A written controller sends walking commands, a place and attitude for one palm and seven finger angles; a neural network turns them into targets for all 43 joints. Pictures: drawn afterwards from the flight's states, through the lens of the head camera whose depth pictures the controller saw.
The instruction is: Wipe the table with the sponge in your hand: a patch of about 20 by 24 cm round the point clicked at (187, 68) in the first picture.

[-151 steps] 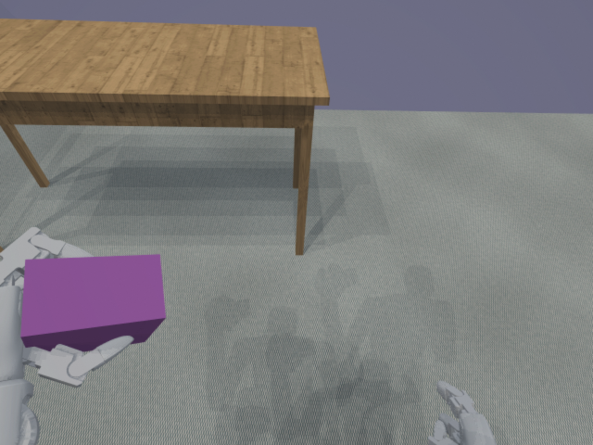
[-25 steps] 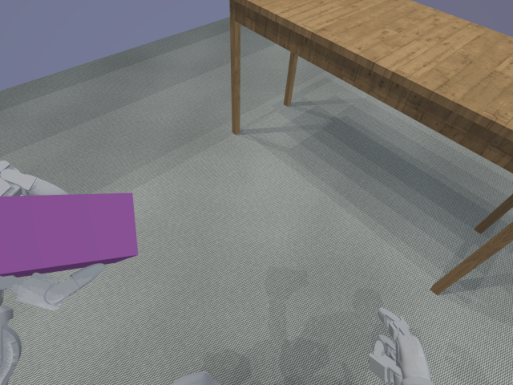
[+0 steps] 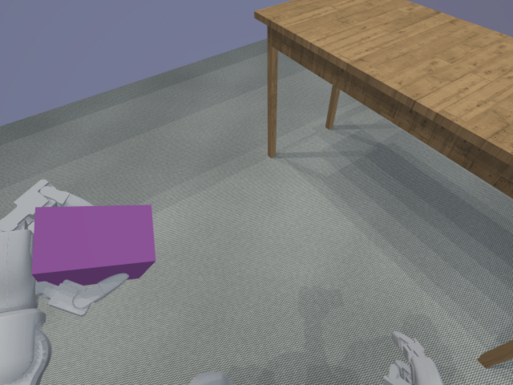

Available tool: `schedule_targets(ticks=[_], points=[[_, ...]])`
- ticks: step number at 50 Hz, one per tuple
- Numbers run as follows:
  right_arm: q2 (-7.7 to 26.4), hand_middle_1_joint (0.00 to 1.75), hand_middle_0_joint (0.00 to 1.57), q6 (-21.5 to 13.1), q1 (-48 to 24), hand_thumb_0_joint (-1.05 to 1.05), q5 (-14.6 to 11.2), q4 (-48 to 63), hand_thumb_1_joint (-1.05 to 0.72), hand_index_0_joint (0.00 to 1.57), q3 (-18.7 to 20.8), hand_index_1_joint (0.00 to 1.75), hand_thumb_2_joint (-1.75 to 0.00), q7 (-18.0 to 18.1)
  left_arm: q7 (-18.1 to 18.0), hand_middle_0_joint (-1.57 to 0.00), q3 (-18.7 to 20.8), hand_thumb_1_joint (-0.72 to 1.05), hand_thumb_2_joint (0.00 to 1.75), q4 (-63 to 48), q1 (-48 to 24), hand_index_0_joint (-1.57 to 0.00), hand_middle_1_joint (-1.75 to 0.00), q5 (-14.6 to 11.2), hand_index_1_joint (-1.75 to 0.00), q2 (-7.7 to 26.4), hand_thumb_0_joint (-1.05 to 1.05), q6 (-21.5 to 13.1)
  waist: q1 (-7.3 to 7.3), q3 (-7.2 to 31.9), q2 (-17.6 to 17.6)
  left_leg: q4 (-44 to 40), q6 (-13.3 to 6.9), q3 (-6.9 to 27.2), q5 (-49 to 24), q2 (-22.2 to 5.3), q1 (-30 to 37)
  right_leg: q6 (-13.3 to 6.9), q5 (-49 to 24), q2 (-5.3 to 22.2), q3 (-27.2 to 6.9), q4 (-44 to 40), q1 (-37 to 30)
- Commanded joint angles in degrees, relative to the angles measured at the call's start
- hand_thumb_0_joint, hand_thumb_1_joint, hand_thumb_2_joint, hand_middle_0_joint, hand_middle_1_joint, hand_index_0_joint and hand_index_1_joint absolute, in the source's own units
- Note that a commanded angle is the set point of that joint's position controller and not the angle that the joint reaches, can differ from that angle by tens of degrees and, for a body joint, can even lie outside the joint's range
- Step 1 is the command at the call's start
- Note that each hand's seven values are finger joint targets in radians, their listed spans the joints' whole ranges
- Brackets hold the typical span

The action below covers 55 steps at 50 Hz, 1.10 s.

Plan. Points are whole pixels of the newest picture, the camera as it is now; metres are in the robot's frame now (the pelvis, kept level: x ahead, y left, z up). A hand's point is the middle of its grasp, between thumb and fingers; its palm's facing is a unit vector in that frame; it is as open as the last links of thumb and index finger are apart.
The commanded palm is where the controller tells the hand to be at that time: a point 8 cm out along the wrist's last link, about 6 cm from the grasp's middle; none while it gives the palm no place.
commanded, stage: walk to a spot facing it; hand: left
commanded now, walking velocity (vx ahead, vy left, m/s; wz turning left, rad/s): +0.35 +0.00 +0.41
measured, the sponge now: (112, 247) +0.24 +0.19 +0.16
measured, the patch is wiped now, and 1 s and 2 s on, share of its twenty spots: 0.00 0.00 0.00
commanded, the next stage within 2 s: turn to face it in 1.02 s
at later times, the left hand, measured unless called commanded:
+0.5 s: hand (56, 174) +0.33 +0.29 +0.19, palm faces +0.51 -0.75 -0.42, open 10.5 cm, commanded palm +0.24 +0.32 +0.19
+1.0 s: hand (102, 154) +0.37 +0.24 +0.18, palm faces +0.59 -0.65 -0.47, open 10.5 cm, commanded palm +0.29 +0.28 +0.19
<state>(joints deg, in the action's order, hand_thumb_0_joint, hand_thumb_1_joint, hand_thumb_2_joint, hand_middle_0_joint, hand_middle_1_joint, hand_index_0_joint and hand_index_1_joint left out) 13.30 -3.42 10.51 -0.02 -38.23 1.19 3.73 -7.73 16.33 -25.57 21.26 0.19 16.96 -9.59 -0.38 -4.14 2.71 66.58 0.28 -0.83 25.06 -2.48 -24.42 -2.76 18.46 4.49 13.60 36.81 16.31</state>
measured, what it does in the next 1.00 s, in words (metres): walks ahead, turning left: left foot, then right foot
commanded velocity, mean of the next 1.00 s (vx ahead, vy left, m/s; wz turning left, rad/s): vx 0.23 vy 0.00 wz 0.45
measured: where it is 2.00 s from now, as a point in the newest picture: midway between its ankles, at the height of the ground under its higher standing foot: (285, 379)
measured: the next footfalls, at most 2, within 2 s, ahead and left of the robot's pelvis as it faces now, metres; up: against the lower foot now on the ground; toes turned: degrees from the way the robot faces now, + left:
left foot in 0.34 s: +0.23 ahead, +0.14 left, +0.00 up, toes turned +18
right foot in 0.78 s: +0.30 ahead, -0.12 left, +0.00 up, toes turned +7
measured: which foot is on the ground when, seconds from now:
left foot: up 0.00-0.32, down 0.34-0.78, up 0.80-1.00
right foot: down 0.00-0.34, up 0.36-0.76, down 0.78-1.00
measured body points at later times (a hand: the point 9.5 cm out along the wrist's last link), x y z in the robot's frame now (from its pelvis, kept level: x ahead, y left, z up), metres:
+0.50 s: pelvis +0.13 +0.02 +0.00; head +0.17 +0.04 +0.44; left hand +0.30 +0.32 +0.21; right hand +0.35 -0.15 -0.09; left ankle +0.19 +0.13 -0.72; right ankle +0.13 -0.12 -0.63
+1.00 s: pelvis +0.24 -0.04 +0.02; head +0.29 -0.03 +0.46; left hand +0.34 +0.27 +0.21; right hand +0.49 -0.22 -0.08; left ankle +0.20 +0.09 -0.63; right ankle +0.26 -0.12 -0.72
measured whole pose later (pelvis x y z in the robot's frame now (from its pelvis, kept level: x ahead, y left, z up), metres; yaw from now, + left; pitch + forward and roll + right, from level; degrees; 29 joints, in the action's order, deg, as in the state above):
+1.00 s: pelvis +0.24 -0.04 +0.02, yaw +22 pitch -1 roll +3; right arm 14.3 -2.3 9.1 0.3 -34.2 2.6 4.5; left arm -8.2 18.6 -32.5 28.7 -0.8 20.8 -10.6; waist 1.7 -6.8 -1.3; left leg 66.5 3.8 -4.7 22.2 -3.0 -32.3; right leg -1.9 18.4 6.8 14.3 30.2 11.0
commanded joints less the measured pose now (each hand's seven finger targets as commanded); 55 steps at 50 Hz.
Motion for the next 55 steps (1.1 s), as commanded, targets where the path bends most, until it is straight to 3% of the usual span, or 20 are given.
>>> schedule_targets(ticks=[1,5,12,15,16,17,18,19,20,22,27,33,37,38,39,40,41,46,53,55], points=[[3.61,0.30,0.20,-1.47,-6.08,0.00,-0.29,11.08,-0.90,0.20,1.51,0.30,-0.90,-0.02,-1.87,-1.20,15.64,0.10,1.30,-19.57,4.35,-1.20,-1.60,-1.67,-1.60,17.96,0.00,-6.25,-0.24,5.22,-5.06,10.64,1.57,2.17,-4.88,-3.74,-17.61,-5.69,-10.46,19.84,-20.70,-21.58,-12.30],[3.06,0.30,0.20,0.01,-4.02,0.00,-0.13,12.62,-0.90,0.20,1.66,0.30,-0.90,-0.51,-2.12,-1.20,15.57,0.10,1.30,-17.65,6.79,-1.20,-1.60,-2.32,-1.60,15.77,0.00,-6.57,0.49,6.78,-7.29,-6.28,2.08,-2.50,-8.61,-5.33,-13.89,-4.35,-21.57,16.65,-8.44,-19.55,-13.68],[2.82,0.30,0.20,-0.78,-1.78,0.00,-0.08,14.79,-0.90,0.20,2.38,0.30,-0.90,-0.18,-3.64,-1.20,13.16,0.10,1.30,-16.03,6.93,-1.20,-1.60,-2.26,-1.60,13.37,0.00,-5.14,-1.73,7.39,-14.57,-27.57,0.28,-12.28,-8.44,-1.44,-4.62,-3.47,-32.47,16.36,-4.79,-13.57,-16.06],[3.08,0.30,0.20,-1.14,-0.21,0.00,0.01,14.76,-0.90,0.20,2.81,0.30,-0.90,0.61,-4.11,-1.20,10.89,0.10,1.30,-19.74,1.73,-1.20,-1.60,-1.88,-1.60,13.60,0.00,-5.06,1.41,12.57,-10.79,-36.90,-0.79,-16.04,-13.88,3.77,11.67,-0.05,-36.42,14.01,0.85,3.81,-11.32],[3.68,0.30,0.20,-1.46,0.06,0.00,0.11,14.91,-0.90,0.20,3.06,0.30,-0.90,1.03,-4.25,-1.20,11.31,0.10,1.30,-21.31,0.24,-1.20,-1.60,-1.63,-1.60,14.55,0.00,-5.87,2.57,15.80,-4.69,-38.81,-2.55,-12.29,-16.92,2.23,22.18,2.12,-33.66,12.08,1.77,15.65,-4.88],[4.78,0.30,0.20,-1.70,-1.38,0.00,0.38,15.19,-0.90,0.20,3.25,0.30,-0.90,0.98,-4.17,-1.20,10.81,0.10,1.30,-23.92,-0.77,-1.20,-1.60,-1.35,-1.60,14.01,0.00,-6.83,2.16,17.88,9.29,-41.08,-8.42,5.45,-25.80,-8.32,31.12,4.69,-6.85,5.45,0.59,30.37,6.10],[4.75,0.30,0.20,-2.56,-1.46,0.00,0.22,15.48,-0.90,0.20,2.32,0.30,-0.90,0.26,-4.33,-1.20,10.95,0.10,1.30,-25.74,-2.18,-1.20,-1.60,-1.33,-1.60,14.62,0.00,-7.45,0.98,18.26,18.63,-43.45,-16.63,29.16,-44.50,-22.39,35.93,5.48,18.80,-0.48,-5.96,41.68,18.86],[4.25,0.30,0.20,-3.27,-1.52,0.00,0.11,14.80,-0.90,0.20,1.61,0.30,-0.90,-0.58,-4.02,-1.20,11.50,0.10,1.30,-24.45,-5.47,-1.20,-1.60,-0.08,-1.60,18.26,0.00,-7.64,1.91,14.16,10.77,-44.58,-18.03,34.32,-45.16,-23.67,33.28,4.55,18.69,-0.14,-11.64,46.32,23.06],[5.02,0.30,0.20,-3.13,-2.77,0.00,0.07,13.12,-0.90,0.20,1.85,0.30,-0.90,-0.73,-2.85,-1.20,12.96,0.10,1.30,-20.43,-3.73,-1.20,-1.60,-0.36,-1.60,19.01,0.00,-6.88,1.31,13.19,6.49,-45.07,-16.83,29.37,-37.47,-22.49,28.01,4.72,14.83,3.24,-14.15,45.83,23.10],[4.86,0.30,0.20,-2.96,-3.21,0.00,-1.00,12.70,-0.90,0.20,3.16,0.30,-0.90,-1.28,-2.45,-1.20,15.25,0.10,1.30,-26.10,-1.97,-1.20,-1.60,-1.04,-1.60,19.31,0.00,-6.70,0.60,11.56,8.60,-47.06,-14.93,20.35,-22.73,-19.05,19.04,5.48,9.98,4.58,-13.77,43.03,21.96],[3.04,0.30,0.20,-4.53,-3.19,0.00,-0.67,11.75,-0.90,0.20,2.14,0.30,-0.90,-2.26,-1.70,-1.20,15.21,0.10,1.30,-26.41,8.58,-1.20,-1.60,-3.22,-1.60,13.56,0.00,-7.85,-0.17,11.92,12.47,-51.40,-10.31,6.84,-11.56,-12.92,7.70,6.25,0.74,3.32,-8.08,25.14,11.54],[4.47,0.30,0.20,-4.80,-1.24,0.00,-0.74,10.10,-0.90,0.20,2.42,0.30,-0.90,-0.04,-0.88,-1.20,9.39,0.10,1.30,-11.05,3.02,-1.20,-1.60,-2.55,-1.60,8.46,0.00,-6.11,0.19,7.91,7.29,-51.23,-9.98,6.13,-4.76,-13.12,7.41,7.16,6.42,-0.71,-4.28,8.75,5.47],[3.84,0.30,0.20,-4.00,-2.48,0.00,-0.84,10.07,-0.90,0.20,1.18,0.30,-0.90,0.98,-0.96,-1.20,6.10,0.10,1.30,-8.19,-3.90,-1.20,-1.60,-1.34,-1.60,8.55,0.00,-3.96,-0.66,7.77,3.22,-38.03,-7.08,5.94,-4.01,-9.17,6.26,6.67,2.67,-1.70,-4.39,-11.73,-5.85],[2.62,0.30,0.20,-3.78,-2.36,0.00,-1.17,10.23,-0.90,0.20,0.71,0.30,-0.90,0.86,-0.97,-1.20,5.57,0.10,1.30,-9.12,-5.90,-1.20,-1.60,-0.73,-1.60,9.42,0.00,-3.38,-0.56,8.32,-5.83,-26.90,-4.78,1.71,0.16,-4.66,0.66,4.18,1.47,5.49,-12.36,-18.64,-11.03],[0.93,0.30,0.20,-3.43,-3.83,0.00,-1.10,10.89,-0.90,0.20,0.24,0.30,-0.90,0.79,-1.49,-1.20,7.71,0.10,1.30,-10.41,-7.14,-1.20,-1.60,-0.39,-1.60,14.19,0.00,-2.51,-1.34,7.68,-22.37,-7.48,-1.37,-3.46,9.46,2.62,-13.22,-1.58,-0.93,19.96,-32.04,-22.96,-17.22],[3.38,0.30,0.20,-4.35,-7.99,0.00,-0.49,11.68,-0.90,0.20,0.18,0.30,-0.90,1.01,-1.91,-1.20,7.88,0.10,1.30,-13.64,-10.00,-1.20,-1.60,-1.55,-1.60,15.68,0.00,-2.36,-1.97,5.43,-18.55,4.76,0.15,1.35,9.20,2.53,-18.58,-4.77,-8.40,26.99,-38.05,-23.93,-14.82],[3.23,0.30,0.20,-4.72,-6.77,0.00,0.35,10.74,-0.90,0.20,0.21,0.30,-0.90,0.93,-2.19,-1.20,8.55,0.10,1.30,-15.85,-10.86,-1.20,-1.60,-1.27,-1.60,15.45,0.00,-2.94,-0.83,6.46,-12.14,8.24,0.80,3.91,3.38,-0.09,-16.63,-4.74,-8.65,25.50,-31.98,-22.67,-11.92],[2.69,0.30,0.20,-2.27,-7.49,0.00,0.34,12.04,-0.90,0.20,1.00,0.30,-0.90,0.65,-2.53,-1.20,13.90,0.10,1.30,-22.24,1.70,-1.20,-1.60,-1.72,-1.60,17.85,0.00,-5.29,0.12,6.02,-7.77,6.37,3.69,-1.21,-2.14,-1.73,-14.74,-3.04,-40.05,17.95,-10.13,-15.41,-14.18],[1.97,0.30,0.20,-0.51,-3.74,0.00,0.29,16.20,-0.90,0.20,1.88,0.30,-0.90,0.67,-4.26,-1.20,17.60,0.10,1.30,-19.70,13.18,-1.20,-1.60,-3.76,-1.60,16.05,0.00,-4.43,-2.05,12.68,-12.73,-24.75,2.93,-11.39,-3.39,-0.39,-5.20,-2.75,-50.12,16.84,-4.83,-8.43,-19.72],[2.10,0.30,0.20,-0.25,-2.35,0.00,0.04,16.26,-0.90,0.20,2.32,0.30,-0.90,0.44,-4.29,-1.20,16.22,0.10,1.30,-19.08,13.39,-1.20,-1.60,-4.01,-1.60,14.39,0.00,-3.91,-0.96,14.62,-14.48,-32.33,2.69,-12.94,-6.59,1.41,0.50,-1.39,-50.64,16.54,-2.55,-2.74,-18.73]])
